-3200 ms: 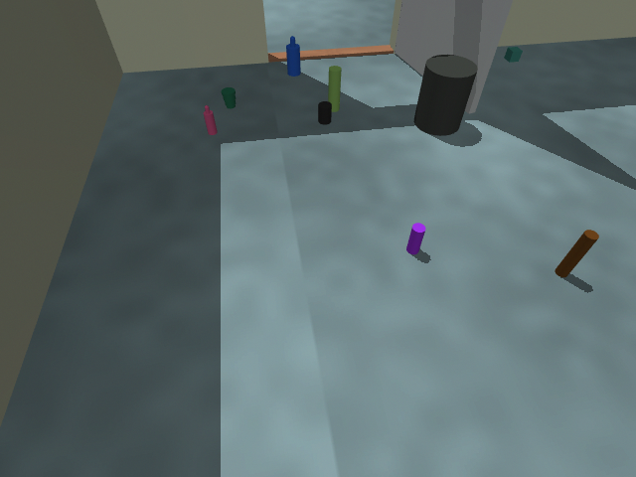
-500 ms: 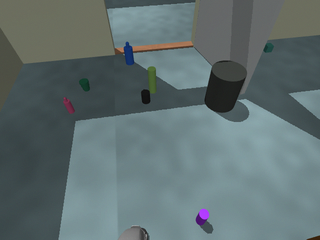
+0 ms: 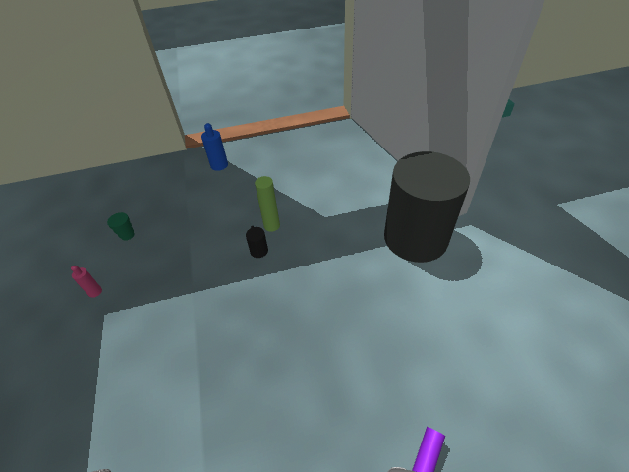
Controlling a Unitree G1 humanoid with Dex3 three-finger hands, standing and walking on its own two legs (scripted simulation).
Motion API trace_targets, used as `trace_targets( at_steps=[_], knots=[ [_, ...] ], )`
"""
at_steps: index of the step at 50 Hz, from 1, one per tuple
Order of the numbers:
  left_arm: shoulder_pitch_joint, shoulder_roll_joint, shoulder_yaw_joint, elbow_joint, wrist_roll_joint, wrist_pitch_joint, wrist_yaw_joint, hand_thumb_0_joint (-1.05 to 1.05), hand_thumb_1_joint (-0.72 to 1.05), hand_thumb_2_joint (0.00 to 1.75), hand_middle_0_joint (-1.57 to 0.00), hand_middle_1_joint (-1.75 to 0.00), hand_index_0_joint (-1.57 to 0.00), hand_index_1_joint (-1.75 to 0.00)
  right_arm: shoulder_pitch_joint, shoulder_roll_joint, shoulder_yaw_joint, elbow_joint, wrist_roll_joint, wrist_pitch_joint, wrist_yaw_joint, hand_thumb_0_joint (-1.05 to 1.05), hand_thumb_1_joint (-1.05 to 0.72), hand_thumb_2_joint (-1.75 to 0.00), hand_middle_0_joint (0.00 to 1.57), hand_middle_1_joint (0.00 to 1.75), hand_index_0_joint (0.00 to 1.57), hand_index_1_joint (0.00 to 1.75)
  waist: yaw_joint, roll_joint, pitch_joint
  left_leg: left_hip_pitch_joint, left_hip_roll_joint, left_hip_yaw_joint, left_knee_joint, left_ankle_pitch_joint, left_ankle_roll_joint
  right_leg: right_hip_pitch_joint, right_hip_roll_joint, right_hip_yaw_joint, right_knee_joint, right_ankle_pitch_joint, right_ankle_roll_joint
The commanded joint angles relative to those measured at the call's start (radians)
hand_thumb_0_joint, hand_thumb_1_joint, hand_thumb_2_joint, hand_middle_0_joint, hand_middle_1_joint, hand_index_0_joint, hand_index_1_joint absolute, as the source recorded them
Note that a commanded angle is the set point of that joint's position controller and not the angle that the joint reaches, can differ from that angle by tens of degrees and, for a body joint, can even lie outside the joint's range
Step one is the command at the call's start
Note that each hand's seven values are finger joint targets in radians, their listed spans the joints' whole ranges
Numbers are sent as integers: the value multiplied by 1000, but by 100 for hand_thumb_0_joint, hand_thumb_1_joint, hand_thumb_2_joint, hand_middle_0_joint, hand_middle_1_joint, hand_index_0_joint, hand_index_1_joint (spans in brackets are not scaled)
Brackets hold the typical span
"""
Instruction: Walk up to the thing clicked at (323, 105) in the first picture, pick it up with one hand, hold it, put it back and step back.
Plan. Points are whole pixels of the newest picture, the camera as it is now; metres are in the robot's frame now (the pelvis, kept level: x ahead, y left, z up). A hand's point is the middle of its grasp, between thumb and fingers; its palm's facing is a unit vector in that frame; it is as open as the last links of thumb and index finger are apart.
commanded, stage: walk up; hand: left
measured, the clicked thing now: (256, 239) +1.06 +0.29 -0.70
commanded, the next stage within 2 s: none
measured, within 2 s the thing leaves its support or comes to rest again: neither
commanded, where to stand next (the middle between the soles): +0.66 +0.06 m, yaw -2 degrees
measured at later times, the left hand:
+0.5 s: hand (106, 437) +0.21 +0.34 -0.15, palm faces -0.01 -0.93 -0.37, open 7.4 cm
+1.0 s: hand (160, 288) +0.45 +0.30 -0.10, palm faces -0.02 -0.91 -0.42, open 7.4 cm
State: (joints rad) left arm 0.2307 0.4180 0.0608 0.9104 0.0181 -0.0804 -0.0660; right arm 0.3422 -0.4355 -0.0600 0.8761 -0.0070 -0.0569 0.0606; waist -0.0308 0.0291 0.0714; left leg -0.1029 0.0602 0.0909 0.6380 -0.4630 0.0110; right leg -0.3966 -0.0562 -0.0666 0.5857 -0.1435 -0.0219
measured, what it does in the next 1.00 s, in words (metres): walks ahead: left foot, then right foot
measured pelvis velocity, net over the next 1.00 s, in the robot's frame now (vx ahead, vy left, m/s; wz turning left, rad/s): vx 0.36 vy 0.03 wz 0.00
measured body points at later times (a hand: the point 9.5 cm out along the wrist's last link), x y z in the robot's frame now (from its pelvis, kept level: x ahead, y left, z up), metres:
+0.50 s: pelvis +0.19 +0.05 +0.00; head +0.20 +0.07 +0.45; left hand +0.21 +0.38 -0.12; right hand +0.28 -0.28 -0.08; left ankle +0.25 +0.16 -0.72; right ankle +0.14 -0.10 -0.66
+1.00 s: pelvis +0.36 +0.03 +0.01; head +0.38 +0.00 +0.46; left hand +0.45 +0.35 -0.08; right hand +0.41 -0.29 -0.12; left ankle +0.34 +0.16 -0.66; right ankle +0.42 -0.09 -0.72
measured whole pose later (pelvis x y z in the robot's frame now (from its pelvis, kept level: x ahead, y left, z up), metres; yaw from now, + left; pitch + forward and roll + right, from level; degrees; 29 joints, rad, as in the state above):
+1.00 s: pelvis +0.36 +0.03 +0.01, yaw +0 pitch -3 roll +1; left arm 0.25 0.38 0.04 0.87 0.00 -0.09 -0.04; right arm 0.30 -0.43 -0.05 0.88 -0.01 -0.02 0.05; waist 0.00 0.06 0.10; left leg -0.40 0.03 0.01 1.04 -0.42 0.04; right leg -0.30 -0.04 -0.06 0.55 -0.20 -0.03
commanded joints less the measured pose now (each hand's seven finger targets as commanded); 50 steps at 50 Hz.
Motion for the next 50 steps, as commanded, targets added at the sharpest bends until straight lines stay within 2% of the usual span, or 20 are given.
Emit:
trace_targets(
  at_steps=[1, 3, 6, 10, 14, 17, 19, 20, 21, 22, 24, 27, 32, 35, 41, 42, 43, 44, 46, 50],
  knots=[
    [222, 375, 98, -37, -24, -37, 38, 0, 90, 90, -20, -30, -20, -30, -74, -214, -46, -114, 3, -22, -28, 0, -90, -90, 20, 30, 20, 30, 149, -212, -157, -587, -38, -110, 566, -74, 34, 535, -435, 735, -317, -254, -276],
    [143, 304, 78, -61, -31, -34, 46, 0, 90, 90, -20, -30, -20, -30, -83, -201, -44, -85, 19, -23, -28, 0, -90, -90, 20, 30, 20, 30, 112, -115, -82, -578, -5, -173, 563, 39, 32, 439, -328, 468, -285, -31, -247],
    [55, 258, 56, -83, -25, -34, 44, 0, 90, 90, -20, -30, -20, -30, -11, -180, -47, -39, 6, -8, -8, 0, -90, -90, 20, 30, 20, 30, 40, -178, -20, -422, 28, -134, 379, 134, 8, 200, -212, 221, -330, -39, -188],
    [53, 275, 67, -109, -11, -38, 35, 0, 90, 90, -20, -30, -20, -30, -71, -160, -55, -49, -13, 1, 18, 0, -90, -90, 20, 30, 20, 30, 58, -202, -16, -399, 40, -76, 143, 188, -13, 175, -204, 166, -366, -254, -203],
    [74, 289, 70, -108, -12, -34, 30, 0, 90, 90, -20, -30, -20, -30, -152, -155, -62, -68, -14, -13, 26, 0, -90, -90, 20, 30, 20, 30, 80, -155, -6, -340, 31, -50, -15, 273, -9, 174, -209, 150, -329, -278, -183],
    [21, 306, 67, -115, -13, -29, 29, 0, 90, 90, -20, -30, -20, -30, -106, -162, -70, -50, -14, -19, 25, 0, -90, -90, 20, 30, 20, 30, 28, -148, 0, -187, 27, -28, -44, 295, 7, 72, -226, 146, -291, -331, -165],
    [13, 253, 47, -120, -3, -24, 32, 0, 90, 90, -20, -30, -20, -30, 50, -208, -88, -3, -18, -31, 10, 0, -90, -90, 20, 30, 20, 30, -65, -12, -80, 62, -9, -41, -94, 190, 35, -7, -156, 73, -3, -132, -119],
    [71, 180, 22, -120, -8, -21, 33, 0, 90, 90, -20, -30, -20, -30, 151, -278, -110, 18, -26, -40, -6, 0, -90, -90, 20, 30, 20, 30, -101, 228, -141, 192, 113, -253, -245, -20, 86, -115, -57, -21, 361, -77, -67],
    [100, 150, 19, -121, -27, -16, 35, 0, 90, 90, -20, -30, -20, -30, 144, -348, -120, -13, -19, -46, -13, 0, -90, -90, 20, 30, 20, 30, -78, 325, -111, 248, 333, -722, -428, -104, 166, -351, 109, 6, 540, -345, -23],
    [58, 245, 34, -99, -16, -10, 54, 0, 90, 90, -20, -30, -20, -30, 101, -345, -121, -27, 9, -41, -12, 0, -90, -90, 20, 30, 20, 30, -64, 163, -72, 132, 378, -743, -413, -78, 240, -328, 32, 122, 613, -371, -37],
    [106, 239, 29, -60, -32, -7, 48, 0, 90, 90, -20, -30, -20, -30, -11, -262, -85, -61, 9, -41, -24, 0, -90, -90, 20, 30, 20, 30, 4, 66, -23, 18, 274, -449, -377, 119, 194, -254, -18, 169, 569, -239, -26],
    [144, 220, 32, -27, -25, 3, 32, 0, 90, 90, -20, -30, -20, -30, -42, -226, -69, -69, 5, -49, -26, 0, -90, -90, 20, 30, 20, 30, 26, 130, -18, -70, 210, -253, -384, 284, 178, -152, -44, 128, 451, -171, 1],
    [46, 201, 33, -60, -9, 13, 9, 0, 90, 90, -20, -30, -20, -30, -23, -247, -75, -89, 0, -49, -22, 0, -90, -90, 20, 30, 20, 30, 1, 128, 28, -75, 220, -213, -438, 121, 227, -169, -68, 68, 243, -113, 26],
    [-9, 175, 32, -72, -8, 6, 3, 0, 90, 90, -20, -30, -20, -30, -8, -244, -75, -93, 1, -43, -19, 0, -90, -90, 20, 30, 20, 30, -9, 101, 26, -73, 200, -173, -406, 189, 211, -113, -56, 36, 100, -35, 14],
    [134, 206, 57, -21, -8, -23, 25, 0, 90, 90, -20, -30, -20, -30, -17, -184, -50, -122, 4, -22, -23, 0, -90, -90, 20, 30, 20, 30, 84, -55, -99, -176, 115, -66, -17, 371, 130, 332, 37, 3, -98, -32, -20],
    [213, 269, 81, -17, -2, -32, 38, 0, 90, 90, -20, -30, -20, -30, 22, -133, -30, -132, 6, -24, -23, 0, -90, -90, 20, 30, 20, 30, 120, -225, -153, -298, 39, -9, 242, 290, 93, 468, -93, 197, -186, -170, -65],
    [249, 361, 97, -37, -8, -38, 48, 0, 90, 90, -20, -30, -20, -30, 42, -110, -18, -146, 8, -21, -21, 0, -90, -90, 20, 30, 20, 30, 122, -339, -173, -524, -81, -12, 439, -56, 43, 568, -362, 664, -313, -284, -175],
    [211, 363, 90, -38, -23, -31, 48, 0, 90, 90, -20, -30, -20, -30, -24, -210, -45, -123, -5, -8, -34, 0, -90, -90, 20, 30, 20, 30, 127, -207, -109, -564, -29, -102, 507, -102, 37, 470, -413, 746, -319, -314, -270],
    [130, 302, 75, -67, -34, -28, 55, 0, 90, 90, -20, -30, -20, -30, -26, -203, -49, -89, 11, 0, -33, 0, -90, -90, 20, 30, 20, 30, 92, -117, -34, -558, 16, -166, 511, 17, 38, 364, -316, 496, -311, -194, -237],
    [76, 263, 61, -99, -17, -29, 49, 0, 90, 90, -20, -30, -20, -30, 29, -171, -50, -47, -3, 8, -7, 0, -90, -90, 20, 30, 20, 30, 44, -187, -41, -415, 26, -102, 300, 98, 8, 216, -199, 229, -298, -67, -197]
  ],
)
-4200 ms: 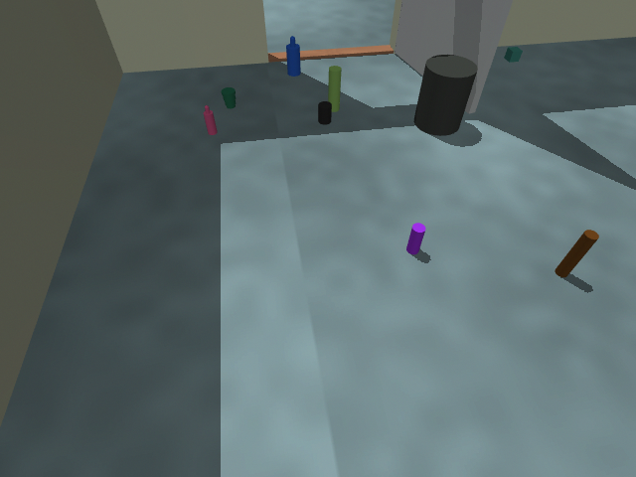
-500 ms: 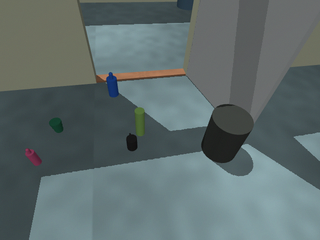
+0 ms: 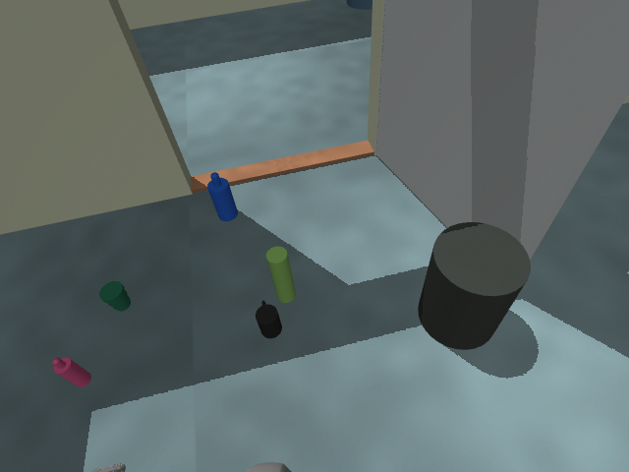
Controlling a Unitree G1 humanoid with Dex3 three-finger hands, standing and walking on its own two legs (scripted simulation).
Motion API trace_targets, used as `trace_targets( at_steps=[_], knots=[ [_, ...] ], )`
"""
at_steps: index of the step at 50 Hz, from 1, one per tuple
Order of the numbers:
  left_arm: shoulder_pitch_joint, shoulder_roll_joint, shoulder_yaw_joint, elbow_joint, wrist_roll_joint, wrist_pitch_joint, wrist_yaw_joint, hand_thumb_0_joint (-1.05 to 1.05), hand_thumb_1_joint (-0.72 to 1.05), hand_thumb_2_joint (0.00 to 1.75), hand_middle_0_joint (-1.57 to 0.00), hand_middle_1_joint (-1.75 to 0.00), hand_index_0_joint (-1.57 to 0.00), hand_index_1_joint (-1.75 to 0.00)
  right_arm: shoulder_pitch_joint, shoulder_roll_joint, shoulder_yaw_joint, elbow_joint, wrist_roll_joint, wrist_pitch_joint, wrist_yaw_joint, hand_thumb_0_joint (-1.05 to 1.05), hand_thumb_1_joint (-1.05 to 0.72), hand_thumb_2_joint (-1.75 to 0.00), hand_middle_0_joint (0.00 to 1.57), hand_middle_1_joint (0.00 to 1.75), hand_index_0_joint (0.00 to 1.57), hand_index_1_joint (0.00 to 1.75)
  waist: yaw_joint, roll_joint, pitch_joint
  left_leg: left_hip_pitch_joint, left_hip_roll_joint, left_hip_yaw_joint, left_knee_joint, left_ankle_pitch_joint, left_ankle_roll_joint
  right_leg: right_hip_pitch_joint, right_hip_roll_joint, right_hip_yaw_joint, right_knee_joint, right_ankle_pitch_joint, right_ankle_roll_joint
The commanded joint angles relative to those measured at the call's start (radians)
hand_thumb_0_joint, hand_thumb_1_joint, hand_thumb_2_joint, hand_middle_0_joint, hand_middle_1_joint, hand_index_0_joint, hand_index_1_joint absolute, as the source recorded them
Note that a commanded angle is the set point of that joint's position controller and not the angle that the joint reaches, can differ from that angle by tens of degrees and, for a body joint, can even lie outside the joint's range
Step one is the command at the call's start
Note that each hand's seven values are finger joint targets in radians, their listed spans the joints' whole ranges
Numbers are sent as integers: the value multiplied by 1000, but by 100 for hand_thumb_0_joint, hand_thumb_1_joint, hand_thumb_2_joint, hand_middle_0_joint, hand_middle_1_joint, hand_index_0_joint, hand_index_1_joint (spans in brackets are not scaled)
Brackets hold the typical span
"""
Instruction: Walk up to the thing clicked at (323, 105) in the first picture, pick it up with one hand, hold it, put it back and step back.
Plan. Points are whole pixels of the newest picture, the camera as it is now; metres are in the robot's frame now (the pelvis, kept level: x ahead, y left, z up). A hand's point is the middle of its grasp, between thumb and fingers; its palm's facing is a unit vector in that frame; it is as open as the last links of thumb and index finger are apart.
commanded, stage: walk up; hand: left
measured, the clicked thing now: (267, 317) +0.70 +0.26 -0.71
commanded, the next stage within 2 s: none
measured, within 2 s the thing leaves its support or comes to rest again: neither
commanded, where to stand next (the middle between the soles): +0.30 +0.03 m, yaw -1 degrees
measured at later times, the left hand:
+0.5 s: hand (125, 429) +0.21 +0.33 -0.15, palm faces -0.09 -0.93 -0.36, open 7.4 cm
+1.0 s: hand (149, 372) +0.30 +0.32 -0.16, palm faces -0.01 -0.93 -0.37, open 7.4 cm
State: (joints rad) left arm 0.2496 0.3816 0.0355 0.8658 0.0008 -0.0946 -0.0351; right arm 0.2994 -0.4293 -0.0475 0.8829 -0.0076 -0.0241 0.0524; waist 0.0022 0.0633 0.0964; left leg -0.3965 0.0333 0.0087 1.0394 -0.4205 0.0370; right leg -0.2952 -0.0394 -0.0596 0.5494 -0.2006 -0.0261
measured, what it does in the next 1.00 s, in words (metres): walks ahead: left foot, then right foot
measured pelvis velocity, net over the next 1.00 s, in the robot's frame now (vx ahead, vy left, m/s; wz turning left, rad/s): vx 0.22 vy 0.06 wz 0.00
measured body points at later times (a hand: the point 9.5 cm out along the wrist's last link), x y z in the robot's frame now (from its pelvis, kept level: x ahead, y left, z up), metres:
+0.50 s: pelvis +0.15 +0.05 +0.00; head +0.17 +0.06 +0.45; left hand +0.22 +0.37 -0.12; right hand +0.17 -0.28 -0.10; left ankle +0.17 +0.17 -0.73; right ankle +0.24 -0.09 -0.70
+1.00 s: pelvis +0.22 +0.06 -0.01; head +0.23 +0.06 +0.44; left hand +0.30 +0.37 -0.13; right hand +0.29 -0.26 -0.13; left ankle +0.26 +0.18 -0.73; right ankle +0.27 -0.08 -0.73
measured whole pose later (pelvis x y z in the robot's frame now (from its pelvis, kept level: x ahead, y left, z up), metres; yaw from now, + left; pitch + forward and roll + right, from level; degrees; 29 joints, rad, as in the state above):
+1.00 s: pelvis +0.22 +0.06 -0.01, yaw +0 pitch -3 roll +0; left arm 0.18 0.39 0.02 0.98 0.00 0.00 -0.01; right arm 0.20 -0.39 -0.02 1.00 -0.02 -0.03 0.01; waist 0.01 -0.02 0.07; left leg -0.31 0.02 0.03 0.64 -0.29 0.00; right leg -0.34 -0.04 -0.01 0.67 -0.32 -0.01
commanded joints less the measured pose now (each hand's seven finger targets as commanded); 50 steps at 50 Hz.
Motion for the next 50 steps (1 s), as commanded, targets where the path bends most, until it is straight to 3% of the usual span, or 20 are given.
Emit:
trace_targets(
  at_steps=[1, 6, 11, 12, 13, 14, 18, 21, 27, 29, 30, 31, 32, 33, 37, 43, 44, 45, 46, 50],
  knots=[
    [53, 302, 89, -64, 6, -15, 17, 0, 90, 90, -20, -30, -20, -30, 56, -169, -64, -59, -7, -23, 8, 0, -90, -90, 20, 30, 20, 30, 18, -233, -56, -103, 55, -1, -160, 62, -28, 80, -220, 207, -270, -60, -202],
    [48, 326, 93, -80, 9, -11, 10, 0, 90, 90, -20, -30, -20, -30, -21, -167, -78, -75, -17, -30, 24, 0, -90, -90, 20, 30, 20, 30, 23, -241, -31, -28, 64, 21, -341, 176, -39, -11, -220, 200, -284, -300, -188],
    [0, 262, 62, -91, 18, 8, 10, 0, 90, 90, -20, -30, -20, -30, 166, -212, -108, -3, -22, -54, 6, 0, -90, -90, 20, 30, 20, 30, -104, -23, -90, 388, -3, 50, -474, 83, -5, -269, -137, 99, 60, -372, -111],
    [39, 179, 39, -95, 13, 10, 7, 0, 90, 90, -20, -30, -20, -30, 231, -284, -123, 3, -30, -62, -7, 0, -90, -90, 20, 30, 20, 30, -124, 237, -92, 441, 167, -246, -673, -188, 56, -380, -27, -7, 410, -291, -54],
    [44, 193, 41, -89, -3, 15, 16, 0, 90, 90, -20, -30, -20, -30, 197, -346, -129, -39, -22, -69, -11, 0, -90, -90, 20, 30, 20, 30, -111, 239, -50, 399, 371, -662, -865, -334, 165, -517, 76, 24, 573, -327, -25],
    [24, 278, 57, -72, 8, 15, 29, 0, 90, 90, -20, -30, -20, -30, 141, -353, -131, -56, 0, -64, -11, 0, -90, -90, 20, 30, 20, 30, -87, 121, 3, 286, 413, -685, -850, -311, 235, -479, 1, 132, 621, -320, -28],
    [118, 271, 61, 7, 0, 16, 10, 0, 90, 90, -20, -30, -20, -30, 29, -257, -88, -79, -3, -73, -25, 0, -90, -90, 20, 30, 20, 30, -6, 101, -10, 187, 252, -247, -776, 38, 176, -305, -76, 109, 463, -155, -1],
    [68, 243, 63, -11, 11, 28, -9, 0, 90, 90, -20, -30, -20, -30, 47, -261, -88, -84, -9, -72, -23, 0, -90, -90, 20, 30, 20, 30, -31, 125, -11, 169, 241, -190, -786, 85, 200, -240, -67, 56, 339, -149, 23],
    [39, 179, 51, 0, 9, 28, 18, 0, 90, 90, -20, -30, -20, -30, 7, -219, -54, -84, 6, -46, -41, 0, -90, -90, 20, 30, 20, 30, -1, 62, -80, 135, 200, -45, -544, 654, 151, -15, 10, -13, 101, 10, 7],
    [84, 194, 53, 19, 11, 16, 32, 0, 90, 90, -20, -30, -20, -30, -12, -183, -35, -85, 20, -33, -47, 0, -90, -90, 20, 30, 20, 30, 36, 2, -134, 123, 138, -5, -389, 559, 86, 125, 27, 0, -47, 125, -21],
    [94, 250, 69, 23, 16, 12, 39, 0, 90, 90, -20, -30, -20, -30, 17, -133, -18, -83, 25, -31, -50, 0, -90, -90, 20, 30, 20, 30, 43, -135, -168, 38, 88, 27, -273, 382, 45, 218, -68, 128, -73, 202, -46],
    [135, 331, 93, -3, 15, 6, 38, 0, 90, 90, -20, -30, -20, -30, 62, -100, -4, -105, 22, -31, -46, 0, -90, -90, 20, 30, 20, 30, 44, -298, -221, -97, -3, 70, -71, -5, 14, 317, -291, 470, -166, 59, -143],
    [118, 372, 94, 2, 5, 12, 35, 0, 90, 90, -20, -30, -20, -30, 30, -180, -32, -80, 13, -13, -57, 0, -90, -90, 20, 30, 20, 30, 60, -259, -180, -146, -32, 12, 16, -224, 12, 253, -380, 620, -219, -39, -268],
    [86, 362, 93, -5, 2, 18, 37, 0, 90, 90, -20, -30, -20, -30, 16, -208, -45, -63, 2, -7, -64, 0, -90, -90, 20, 30, 20, 30, 51, -216, -113, -182, 8, -40, 49, -217, 9, 188, -377, 606, -221, -129, -279],
    [-7, 295, 66, -26, 15, 28, 41, 0, 90, 90, -20, -30, -20, -30, 67, -186, -42, 8, 4, -8, -49, 0, -90, -90, 20, 30, 20, 30, 9, -240, -78, -95, 24, -13, -98, -53, -7, 54, -222, 333, -212, -161, -192],
    [-102, 229, 37, -19, 3, 58, 34, 0, 90, 90, -20, -30, -20, -30, 47, -146, -37, 75, -9, -27, -57, 0, -90, -90, 20, 30, 20, 30, -29, -176, -134, 241, -24, 38, -503, 194, -16, -146, -166, 173, -21, -61, -117],
    [-102, 187, 20, -17, -6, 63, 33, 0, 90, 90, -20, -30, -20, -30, 35, -174, -41, 72, -18, -32, -62, 0, -90, -90, 20, 30, 20, 30, -36, -84, -128, 265, 44, -67, -595, 191, 0, -195, -138, 150, 29, -107, -69],
    [-86, 132, 4, -14, -16, 71, 30, 0, 90, 90, -20, -30, -20, -30, -49, -230, -45, 41, -23, -41, -65, 0, -90, -90, 20, 30, 20, 30, 0, 67, -114, 204, 228, -371, -732, 67, 57, -221, -31, 90, 121, -196, -3],
    [-79, 201, 25, 28, -15, 81, 39, 0, 90, 90, -20, -30, -20, -30, -127, -284, -48, 27, -8, -39, -60, 0, -90, -90, 20, 30, 20, 30, 6, 88, -60, 22, 310, -430, -782, -69, 143, -99, -5, 69, 195, -308, 6],
    [-77, 206, 23, 105, -6, 61, 32, 0, 90, 90, -20, -30, -20, -30, -207, -185, -7, 59, 2, -30, -53, 0, -90, -90, 20, 30, 20, 30, 33, 47, -67, 18, 130, -159, -656, 106, 23, 83, -34, 95, -41, -35, -8]
  ],
)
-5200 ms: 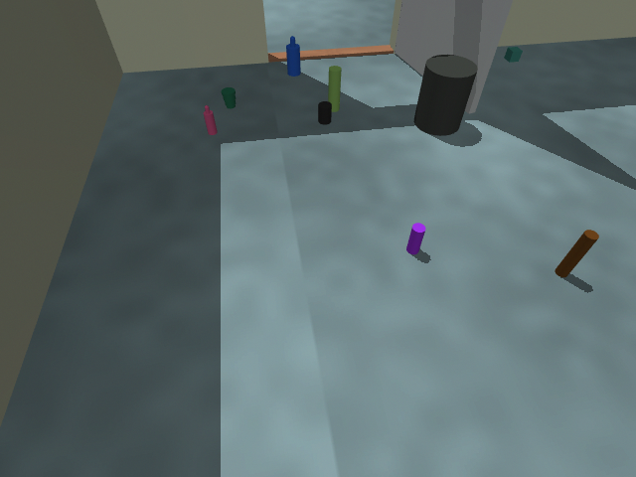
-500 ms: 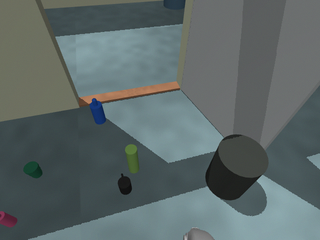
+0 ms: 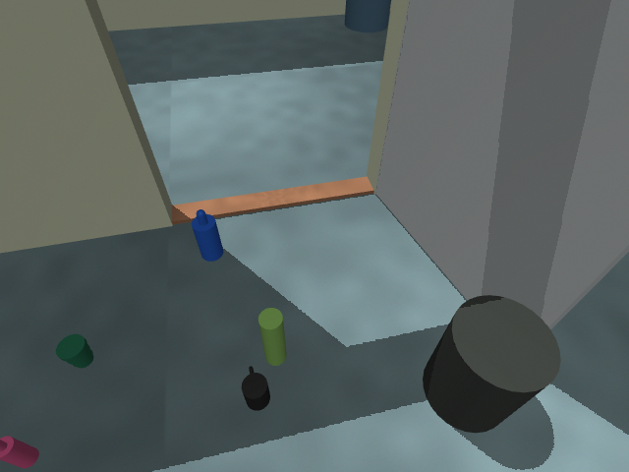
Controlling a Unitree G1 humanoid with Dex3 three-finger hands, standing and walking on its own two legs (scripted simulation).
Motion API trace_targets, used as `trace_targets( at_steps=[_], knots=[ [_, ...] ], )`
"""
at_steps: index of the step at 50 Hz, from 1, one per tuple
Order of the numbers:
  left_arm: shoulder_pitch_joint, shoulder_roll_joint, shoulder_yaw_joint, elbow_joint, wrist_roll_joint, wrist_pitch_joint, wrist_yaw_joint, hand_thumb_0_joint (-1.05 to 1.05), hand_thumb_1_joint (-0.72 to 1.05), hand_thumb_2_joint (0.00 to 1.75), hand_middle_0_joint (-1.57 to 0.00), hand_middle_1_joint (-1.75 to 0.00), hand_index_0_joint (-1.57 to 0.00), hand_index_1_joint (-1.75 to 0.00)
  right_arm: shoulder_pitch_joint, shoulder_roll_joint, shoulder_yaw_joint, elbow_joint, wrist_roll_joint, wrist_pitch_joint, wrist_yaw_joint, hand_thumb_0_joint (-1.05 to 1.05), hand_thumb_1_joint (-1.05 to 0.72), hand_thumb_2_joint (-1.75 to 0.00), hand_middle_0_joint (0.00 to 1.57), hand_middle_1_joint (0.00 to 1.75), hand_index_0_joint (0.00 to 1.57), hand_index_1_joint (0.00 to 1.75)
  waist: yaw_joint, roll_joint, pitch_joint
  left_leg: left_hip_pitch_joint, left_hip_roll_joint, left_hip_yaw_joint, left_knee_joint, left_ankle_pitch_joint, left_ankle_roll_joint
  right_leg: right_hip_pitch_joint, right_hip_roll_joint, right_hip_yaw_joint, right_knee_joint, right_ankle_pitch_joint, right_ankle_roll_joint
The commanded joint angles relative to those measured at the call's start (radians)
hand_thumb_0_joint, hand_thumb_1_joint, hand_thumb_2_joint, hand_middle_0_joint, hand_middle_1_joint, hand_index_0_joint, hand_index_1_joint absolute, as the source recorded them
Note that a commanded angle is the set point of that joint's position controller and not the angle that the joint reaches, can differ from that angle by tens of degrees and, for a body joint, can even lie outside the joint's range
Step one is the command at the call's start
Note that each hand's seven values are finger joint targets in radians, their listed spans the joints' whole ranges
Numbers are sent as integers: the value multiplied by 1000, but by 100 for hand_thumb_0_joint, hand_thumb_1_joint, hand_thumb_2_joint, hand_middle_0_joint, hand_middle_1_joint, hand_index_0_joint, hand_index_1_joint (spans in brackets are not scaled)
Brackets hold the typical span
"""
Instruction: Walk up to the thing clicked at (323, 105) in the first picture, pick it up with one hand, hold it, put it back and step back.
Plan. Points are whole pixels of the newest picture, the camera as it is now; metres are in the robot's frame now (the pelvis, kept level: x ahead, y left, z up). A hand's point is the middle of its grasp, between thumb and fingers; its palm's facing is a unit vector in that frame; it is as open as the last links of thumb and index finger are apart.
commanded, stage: walk up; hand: left
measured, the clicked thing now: (255, 386) +0.48 +0.20 -0.70
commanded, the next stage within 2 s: stand in 1.24 s
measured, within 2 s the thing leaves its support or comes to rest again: neither
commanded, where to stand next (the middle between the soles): +0.07 -0.02 m, yaw -1 degrees
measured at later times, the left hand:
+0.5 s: hand out of the picture +0.11 +0.25 -0.13, palm faces +0.01 -0.94 -0.34, open 7.4 cm
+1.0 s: hand out of the picture +0.12 +0.24 -0.13, palm faces -0.01 -0.94 -0.33, open 7.4 cm
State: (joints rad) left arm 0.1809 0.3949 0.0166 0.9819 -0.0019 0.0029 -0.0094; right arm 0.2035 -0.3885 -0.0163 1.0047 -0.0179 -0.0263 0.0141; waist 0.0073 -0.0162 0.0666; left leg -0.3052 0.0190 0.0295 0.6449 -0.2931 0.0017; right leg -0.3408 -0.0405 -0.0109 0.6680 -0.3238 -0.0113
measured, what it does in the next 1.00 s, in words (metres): stands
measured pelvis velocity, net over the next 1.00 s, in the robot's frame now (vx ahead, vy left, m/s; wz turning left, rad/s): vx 0.04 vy -0.01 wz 0.01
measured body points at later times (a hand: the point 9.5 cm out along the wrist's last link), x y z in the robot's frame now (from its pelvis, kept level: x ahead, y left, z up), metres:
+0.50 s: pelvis +0.03 -0.01 +0.02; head +0.04 -0.01 +0.47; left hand +0.11 +0.30 -0.11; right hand +0.15 -0.31 -0.10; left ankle +0.04 +0.12 -0.72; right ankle +0.05 -0.13 -0.72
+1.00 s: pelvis +0.04 -0.01 +0.03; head +0.04 -0.01 +0.48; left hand +0.12 +0.29 -0.11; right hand +0.10 -0.31 -0.11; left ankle +0.04 +0.12 -0.72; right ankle +0.05 -0.13 -0.72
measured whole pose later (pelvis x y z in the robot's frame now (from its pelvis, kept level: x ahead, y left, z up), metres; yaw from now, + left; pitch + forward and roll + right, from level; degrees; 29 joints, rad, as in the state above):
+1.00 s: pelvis +0.04 -0.01 +0.03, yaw +0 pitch -2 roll +0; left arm 0.07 0.34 0.01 1.16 0.01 0.00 -0.01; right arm 0.10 -0.35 0.00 1.17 -0.01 -0.01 0.01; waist -0.01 0.00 0.05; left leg -0.11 0.02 0.02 0.32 -0.18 -0.02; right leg -0.13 -0.03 -0.03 0.33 -0.15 0.02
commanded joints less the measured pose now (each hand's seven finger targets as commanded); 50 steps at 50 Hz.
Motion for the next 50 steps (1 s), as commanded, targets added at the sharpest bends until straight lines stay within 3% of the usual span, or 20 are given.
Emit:
trace_targets(
  at_steps=[1, 2, 4, 11, 21, 27, 39, 50],
  knots=[
    [-10, 203, 41, -1, -3, -41, 7, 0, 90, 90, -20, -30, -20, -30, -101, -218, -32, -51, 18, -28, -14, 0, -90, -90, 20, 30, 20, 30, 25, 124, -72, -37, 134, -162, -247, 3, 49, 144, -48, 73, -178, 113, -29],
    [-32, 204, 36, 11, -2, -41, 6, 0, 90, 90, -20, -30, -20, -30, -96, -215, -29, -40, 19, -24, -12, 0, -90, -90, 20, 30, 20, 30, 11, 117, -70, -29, 121, -161, -257, -44, 45, 135, -57, 85, -191, 94, -32],
    [-67, 196, 26, 18, -6, -41, 5, 0, 90, 90, -20, -30, -20, -30, -109, -215, -25, -20, 17, -24, -15, 0, -90, -90, 20, 30, 20, 30, 6, 102, -67, 24, 122, -155, -279, -18, 45, 118, -60, 78, -206, 129, -24],
    [-93, 194, 17, 89, -8, -48, 9, 0, 90, 90, -20, -30, -20, -30, -152, -202, -23, 31, 28, -20, -18, 0, -90, -90, 20, 30, 20, 30, 0, 23, -133, 169, 110, -103, -244, 245, 37, 175, -97, 86, -290, 320, -21],
    [-143, 169, 18, 133, -2, -41, 10, 0, 90, 90, -20, -30, -20, -30, -203, -183, -21, 85, 22, -11, -17, 0, -90, -90, 20, 30, 20, 30, 2, 10, -138, 212, 116, -94, -328, 274, 23, 218, -102, 72, -360, 306, -2],
    [-167, 168, 22, 138, 3, -37, 11, 0, 90, 90, -20, -30, -20, -30, -215, -181, -21, 99, 15, -8, -17, 0, -90, -90, 20, 30, 20, 30, 0, 8, -100, 181, 109, -96, -367, 217, 14, 226, -99, 70, -391, 272, 7],
    [-174, 165, 31, 127, 8, -34, 11, 0, 90, 90, -20, -30, -20, -30, -187, -178, -22, 101, 12, -11, -19, 0, -90, -90, 20, 30, 20, 30, -5, 15, -125, 192, 113, -90, -375, 242, 13, 258, -97, 65, -386, 288, 4],
    [-172, 157, 32, 117, 11, -29, 10, 0, 90, 90, -20, -30, -20, -30, -164, -179, -25, 96, 9, -8, -20, 0, -90, -90, 20, 30, 20, 30, -12, 18, -101, 169, 108, -92, -382, 186, 16, 248, -88, 66, -394, 246, 2]
  ],
)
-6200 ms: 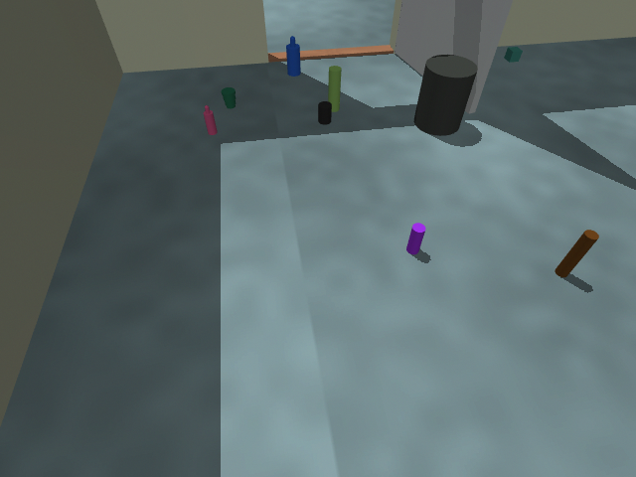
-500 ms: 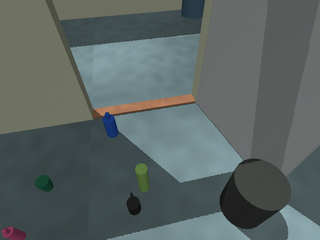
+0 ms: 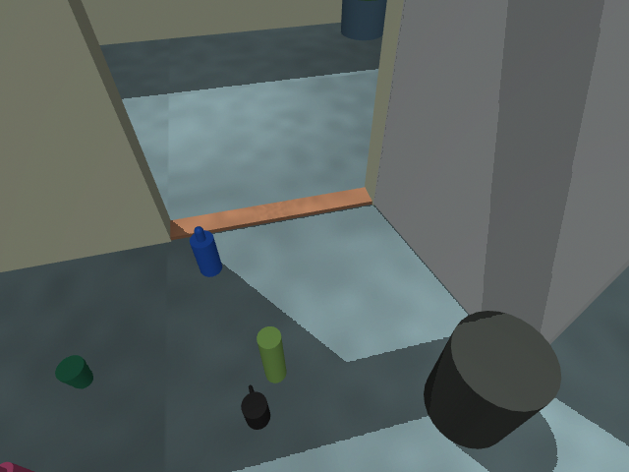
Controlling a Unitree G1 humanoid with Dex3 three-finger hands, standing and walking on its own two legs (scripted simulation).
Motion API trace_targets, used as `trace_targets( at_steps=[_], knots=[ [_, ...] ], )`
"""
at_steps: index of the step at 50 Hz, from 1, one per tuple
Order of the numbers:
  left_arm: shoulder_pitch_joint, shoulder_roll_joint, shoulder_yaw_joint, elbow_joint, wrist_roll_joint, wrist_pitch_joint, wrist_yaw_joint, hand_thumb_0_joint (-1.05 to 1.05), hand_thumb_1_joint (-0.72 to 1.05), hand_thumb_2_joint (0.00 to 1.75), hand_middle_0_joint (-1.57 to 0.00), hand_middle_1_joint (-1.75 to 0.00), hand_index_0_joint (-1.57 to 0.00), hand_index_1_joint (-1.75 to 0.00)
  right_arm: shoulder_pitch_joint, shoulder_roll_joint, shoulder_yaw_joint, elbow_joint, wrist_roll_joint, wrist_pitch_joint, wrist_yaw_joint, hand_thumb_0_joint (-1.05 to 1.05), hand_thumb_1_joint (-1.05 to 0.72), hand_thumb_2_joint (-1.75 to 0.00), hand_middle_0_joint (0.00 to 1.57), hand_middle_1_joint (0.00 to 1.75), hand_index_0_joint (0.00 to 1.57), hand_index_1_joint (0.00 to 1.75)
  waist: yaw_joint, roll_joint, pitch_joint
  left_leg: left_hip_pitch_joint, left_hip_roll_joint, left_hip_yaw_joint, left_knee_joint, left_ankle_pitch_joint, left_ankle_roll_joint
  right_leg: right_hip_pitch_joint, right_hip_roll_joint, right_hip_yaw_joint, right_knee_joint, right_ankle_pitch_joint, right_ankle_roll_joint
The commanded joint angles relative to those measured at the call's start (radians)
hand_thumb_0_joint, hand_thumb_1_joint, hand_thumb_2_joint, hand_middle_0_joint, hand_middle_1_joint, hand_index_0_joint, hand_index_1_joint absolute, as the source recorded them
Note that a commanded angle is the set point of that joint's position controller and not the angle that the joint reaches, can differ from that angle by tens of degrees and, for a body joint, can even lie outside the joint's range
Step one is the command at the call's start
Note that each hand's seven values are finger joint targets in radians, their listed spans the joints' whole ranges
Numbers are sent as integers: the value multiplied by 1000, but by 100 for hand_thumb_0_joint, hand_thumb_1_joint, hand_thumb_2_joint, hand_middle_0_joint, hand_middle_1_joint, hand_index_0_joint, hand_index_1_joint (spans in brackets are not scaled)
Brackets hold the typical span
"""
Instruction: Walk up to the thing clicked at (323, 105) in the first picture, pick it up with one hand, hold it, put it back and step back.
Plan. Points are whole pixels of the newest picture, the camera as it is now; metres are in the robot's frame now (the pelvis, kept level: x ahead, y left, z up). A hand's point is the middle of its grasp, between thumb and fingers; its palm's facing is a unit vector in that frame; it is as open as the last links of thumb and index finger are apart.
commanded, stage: walk up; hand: left
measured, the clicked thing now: (255, 405) +0.44 +0.21 -0.73
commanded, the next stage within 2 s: stand in 0.24 s
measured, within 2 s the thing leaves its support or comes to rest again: neither
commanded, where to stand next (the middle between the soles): +0.04 -0.02 m, yaw -1 degrees
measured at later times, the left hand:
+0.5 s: hand out of the picture +0.08 +0.25 -0.15, palm faces -0.01 -0.94 -0.35, open 7.4 cm
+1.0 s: hand out of the picture +0.08 +0.25 -0.15, palm faces -0.02 -0.94 -0.35, open 7.4 cm
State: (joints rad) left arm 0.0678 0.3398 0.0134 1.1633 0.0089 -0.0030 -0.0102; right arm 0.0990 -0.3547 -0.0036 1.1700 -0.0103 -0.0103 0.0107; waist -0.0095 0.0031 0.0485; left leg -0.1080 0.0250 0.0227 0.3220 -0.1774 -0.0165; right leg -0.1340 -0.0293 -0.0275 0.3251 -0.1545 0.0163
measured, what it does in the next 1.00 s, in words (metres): stands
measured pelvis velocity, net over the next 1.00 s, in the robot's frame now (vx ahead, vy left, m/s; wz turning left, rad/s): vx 0.01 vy -0.01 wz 0.01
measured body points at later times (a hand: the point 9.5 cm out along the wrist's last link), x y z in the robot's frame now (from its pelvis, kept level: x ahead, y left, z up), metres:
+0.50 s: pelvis +0.00 +0.00 +0.00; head +0.01 +0.00 +0.45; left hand +0.08 +0.30 -0.13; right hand +0.09 -0.30 -0.13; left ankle +0.00 +0.13 -0.75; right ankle +0.02 -0.13 -0.75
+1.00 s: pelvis +0.01 -0.01 +0.00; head +0.01 -0.01 +0.45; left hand +0.08 +0.29 -0.13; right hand +0.08 -0.31 -0.13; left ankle +0.00 +0.13 -0.75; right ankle +0.02 -0.13 -0.75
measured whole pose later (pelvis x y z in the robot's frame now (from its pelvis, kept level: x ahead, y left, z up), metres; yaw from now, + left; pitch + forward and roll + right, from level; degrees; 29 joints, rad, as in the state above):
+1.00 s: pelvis +0.01 -0.01 +0.00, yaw +1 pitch -2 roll +0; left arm 0.10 0.35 0.00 1.14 0.01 -0.01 -0.01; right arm 0.11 -0.36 0.00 1.15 -0.01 -0.01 0.01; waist -0.01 0.01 0.04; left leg -0.10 0.04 0.01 0.31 -0.18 -0.03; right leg -0.12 -0.02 -0.04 0.32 -0.16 0.00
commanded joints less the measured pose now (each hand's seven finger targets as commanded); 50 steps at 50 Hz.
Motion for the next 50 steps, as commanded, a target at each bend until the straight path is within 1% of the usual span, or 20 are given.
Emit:
trace_targets(
  at_steps=[1, 7, 11, 12, 14, 16, 17, 18, 22, 24, 27, 31, 34, 35, 38, 41, 43, 45, 49, 50],
  knots=[
    [-54, 214, 36, -65, 0, -23, 12, 0, 90, 90, -20, -30, -20, -30, -51, -210, -36, -68, 3, -25, -17, 0, -90, -90, 20, 30, 20, 30, 8, -1, -86, -23, 104, -85, -62, 74, 33, 43, -100, 85, -46, 75, -26],
    [-50, 210, 37, -67, 1, -22, 9, 0, 90, 90, -20, -30, -20, -30, -52, -211, -37, -71, 1, -26, -17, 0, -90, -90, 20, 30, 20, 30, 9, 3, -80, -30, 104, -87, -69, 44, 35, 33, -99, 89, -44, 63, -26],
    [-45, 208, 36, -66, 2, -23, 9, 0, 90, 90, -20, -30, -20, -30, -50, -208, -38, -75, 0, -26, -17, 0, -90, -90, 20, 30, 20, 30, 9, -8, -70, -24, 100, -84, -69, 53, 34, 24, -98, 90, -49, 70, -24],
    [-47, 229, 36, -70, -2, -25, 14, 0, 90, 90, -20, -30, -20, -30, -58, -205, -38, -83, -3, -26, -18, 0, -90, -90, 20, 30, 20, 30, 6, -5, -68, -14, 116, -95, -74, 126, 24, 28, -108, 88, -41, 94, -28],
    [-32, 220, 33, -69, -4, -27, 16, 0, 90, 90, -20, -30, -20, -30, -68, -208, -40, -83, 1, -25, -18, 0, -90, -90, 20, 30, 20, 30, 11, 1, -79, 8, 117, -93, -60, 158, 25, 24, -108, 85, -47, 112, -25],
    [-34, 223, 34, -70, -1, -28, 16, 0, 90, 90, -20, -30, -20, -30, -62, -204, -40, -83, 2, -23, -18, 0, -90, -90, 20, 30, 20, 30, 4, -7, -97, 27, 120, -90, -59, 164, 25, 27, -109, 82, -44, 119, -28],
    [-34, 218, 32, -72, -3, -27, 16, 0, 90, 90, -20, -30, -20, -30, -52, -208, -38, -81, 1, -23, -18, 0, -90, -90, 20, 30, 20, 30, 2, 10, -92, 16, 114, -83, -62, 141, 23, 28, -113, 90, -52, 112, -27],
    [-36, 223, 31, -73, -5, -27, 16, 0, 90, 90, -20, -30, -20, -30, -58, -203, -36, -81, 1, -24, -17, 0, -90, -90, 20, 30, 20, 30, 4, 5, -85, 17, 116, -89, -68, 147, 19, 27, -109, 86, -48, 104, -28],
    [-35, 225, 31, -71, -3, -26, 16, 0, 90, 90, -20, -30, -20, -30, -57, -203, -35, -81, 0, -22, -16, 0, -90, -90, 20, 30, 20, 30, 2, 4, -87, 6, 117, -88, -70, 108, 22, 33, -113, 90, -53, 80, -30],
    [-23, 222, 28, -71, -3, -25, 15, 0, 90, 90, -20, -30, -20, -30, -63, -209, -36, -80, 1, -22, -16, 0, -90, -90, 20, 30, 20, 30, 8, 9, -83, 9, 116, -90, -76, 111, 21, 24, -110, 87, -54, 73, -28],
    [-23, 226, 28, -72, 0, -28, 16, 0, 90, 90, -20, -30, -20, -30, -60, -207, -37, -82, 1, -20, -15, 0, -90, -90, 20, 30, 20, 30, 6, -8, -89, 16, 120, -89, -67, 123, 26, 27, -113, 85, -57, 84, -29],
    [-21, 224, 26, -74, -3, -29, 16, 0, 90, 90, -20, -30, -20, -30, -60, -210, -36, -80, 1, -21, -14, 0, -90, -90, 20, 30, 20, 30, 8, 2, -76, 11, 117, -90, -65, 127, 22, 26, -114, 88, -60, 93, -28],
    [-20, 228, 26, -76, -1, -31, 18, 0, 90, 90, -20, -30, -20, -30, -53, -209, -38, -83, 0, -18, -13, 0, -90, -90, 20, 30, 20, 30, 4, -14, -80, 7, 116, -89, -63, 105, 23, 24, -113, 84, -66, 70, -29],
    [-24, 228, 26, -76, -3, -29, 17, 0, 90, 90, -20, -30, -20, -30, -54, -210, -35, -81, 1, -18, -13, 0, -90, -90, 20, 30, 20, 30, 5, -2, -67, -2, 111, -86, -62, 98, 23, 20, -114, 90, -71, 72, -27],
    [-16, 232, 27, -78, -2, -29, 16, 0, 90, 90, -20, -30, -20, -30, -49, -210, -35, -83, 1, -18, -13, 0, -90, -90, 20, 30, 20, 30, 5, 8, -82, -1, 114, -88, -66, 87, 23, 27, -114, 87, -66, 64, -31],
    [-16, 232, 27, -77, -1, -29, 17, 0, 90, 90, -20, -30, -20, -30, -52, -209, -35, -82, 1, -17, -13, 0, -90, -90, 20, 30, 20, 30, 8, 1, -77, -2, 116, -91, -65, 85, 25, 29, -115, 89, -69, 60, -30],
    [-22, 236, 29, -79, -2, -29, 17, 0, 90, 90, -20, -30, -20, -30, -45, -207, -34, -83, -1, -18, -14, 0, -90, -90, 20, 30, 20, 30, 6, -10, -81, 2, 116, -91, -60, 120, 24, 34, -114, 86, -59, 88, -32],
    [-12, 228, 26, -78, -3, -29, 16, 0, 90, 90, -20, -30, -20, -30, -43, -213, -34, -82, 0, -19, -14, 0, -90, -90, 20, 30, 20, 30, 8, 11, -87, 10, 117, -88, -60, 122, 24, 34, -115, 89, -62, 100, -32],
    [-13, 230, 27, -78, -2, -31, 17, 0, 90, 90, -20, -30, -20, -30, -41, -211, -33, -83, 1, -18, -15, 0, -90, -90, 20, 30, 20, 30, 7, 2, -95, 13, 120, -88, -54, 145, 25, 45, -117, 87, -57, 130, -32],
    [-8, 231, 27, -75, -4, -29, 17, 0, 90, 90, -20, -30, -20, -30, -42, -209, -32, -81, 1, -18, -15, 0, -90, -90, 20, 30, 20, 30, 10, 3, -77, 3, 115, -89, -63, 122, 22, 36, -113, 84, -63, 101, -29]
  ],
)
